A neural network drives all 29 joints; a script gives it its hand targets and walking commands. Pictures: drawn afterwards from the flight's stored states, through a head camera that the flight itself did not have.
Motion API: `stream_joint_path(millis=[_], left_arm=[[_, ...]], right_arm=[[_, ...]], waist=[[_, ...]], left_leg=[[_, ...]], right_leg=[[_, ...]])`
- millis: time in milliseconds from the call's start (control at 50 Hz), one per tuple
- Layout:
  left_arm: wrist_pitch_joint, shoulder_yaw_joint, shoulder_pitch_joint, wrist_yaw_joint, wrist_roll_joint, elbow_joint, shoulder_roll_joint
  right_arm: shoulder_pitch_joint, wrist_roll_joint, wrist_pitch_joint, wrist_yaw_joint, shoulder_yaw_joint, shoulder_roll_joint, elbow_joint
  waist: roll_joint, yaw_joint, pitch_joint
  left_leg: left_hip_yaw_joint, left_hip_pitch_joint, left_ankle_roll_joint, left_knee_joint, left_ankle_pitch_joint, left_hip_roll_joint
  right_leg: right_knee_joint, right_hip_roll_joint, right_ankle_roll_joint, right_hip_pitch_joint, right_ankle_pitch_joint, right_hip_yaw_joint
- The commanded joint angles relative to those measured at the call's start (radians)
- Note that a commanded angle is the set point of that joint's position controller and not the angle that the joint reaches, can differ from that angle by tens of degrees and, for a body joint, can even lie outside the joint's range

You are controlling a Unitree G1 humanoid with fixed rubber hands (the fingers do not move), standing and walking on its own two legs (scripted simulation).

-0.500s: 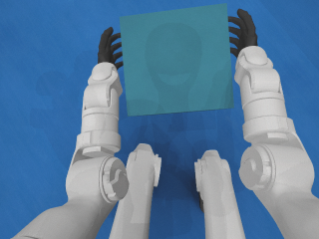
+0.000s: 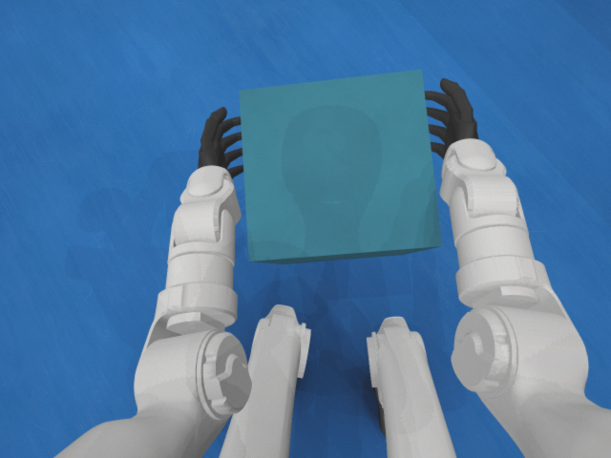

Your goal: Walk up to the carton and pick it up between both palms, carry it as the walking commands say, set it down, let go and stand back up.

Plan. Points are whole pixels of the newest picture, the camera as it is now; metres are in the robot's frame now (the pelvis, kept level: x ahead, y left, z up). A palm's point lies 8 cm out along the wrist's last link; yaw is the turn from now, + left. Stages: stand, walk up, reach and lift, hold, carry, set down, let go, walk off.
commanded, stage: reach and lift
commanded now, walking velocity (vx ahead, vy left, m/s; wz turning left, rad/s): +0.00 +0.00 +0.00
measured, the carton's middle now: (336, 188) +0.47 +0.02 -0.14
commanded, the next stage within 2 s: none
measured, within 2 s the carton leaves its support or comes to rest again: neither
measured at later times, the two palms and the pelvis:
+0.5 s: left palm (194, 164) +0.44 +0.17 +0.01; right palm (484, 135) +0.48 -0.12 +0.02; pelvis +0.02 +0.00 +0.06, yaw +0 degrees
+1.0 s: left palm (160, 156) +0.42 +0.17 +0.08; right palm (521, 123) +0.46 -0.12 +0.09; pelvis +0.04 +0.00 +0.13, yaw +0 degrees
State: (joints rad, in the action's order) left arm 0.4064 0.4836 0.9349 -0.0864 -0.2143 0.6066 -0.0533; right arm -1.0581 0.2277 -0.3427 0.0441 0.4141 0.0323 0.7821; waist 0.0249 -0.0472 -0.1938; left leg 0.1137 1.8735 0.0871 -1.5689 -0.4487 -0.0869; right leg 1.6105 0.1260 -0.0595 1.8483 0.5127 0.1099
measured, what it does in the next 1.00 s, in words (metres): rises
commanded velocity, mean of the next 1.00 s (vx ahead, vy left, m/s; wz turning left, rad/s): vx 0.00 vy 0.00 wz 0.00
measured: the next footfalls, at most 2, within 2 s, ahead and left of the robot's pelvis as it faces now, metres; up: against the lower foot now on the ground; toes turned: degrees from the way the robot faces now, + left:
none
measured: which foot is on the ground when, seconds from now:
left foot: down 0.00-1.00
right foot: down 0.00-1.00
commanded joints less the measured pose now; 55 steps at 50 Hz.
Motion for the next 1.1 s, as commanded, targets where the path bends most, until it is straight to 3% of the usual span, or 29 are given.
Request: stream_joint_path(millis=[0,1080], left_arm=[[-0.054,-0.574,0.781,0.271,0.189,-0.046,-0.986],[-0.065,-0.665,0.288,0.317,0.118,-0.1,-1.084]], right_arm=[[-0.546,-0.152,-0.001,-0.265,-0.466,-1.099,0.058],[-0.094,-0.099,0.024,-0.288,-0.564,-1.184,-0.054]], waist=[[0.026,-0.023,-1.023],[0.009,-0.025,-0.699]], left_leg=[[-0.212,-0.667,-0.024,0.135,0.264,-0.076],[-0.124,-1.199,-0.043,0.639,0.402,-0.049]], right_leg=[[-0.209,0.058,0.03,-0.516,-0.237,-0.165],[-0.709,0.032,0.044,-1.025,-0.382,-0.073]])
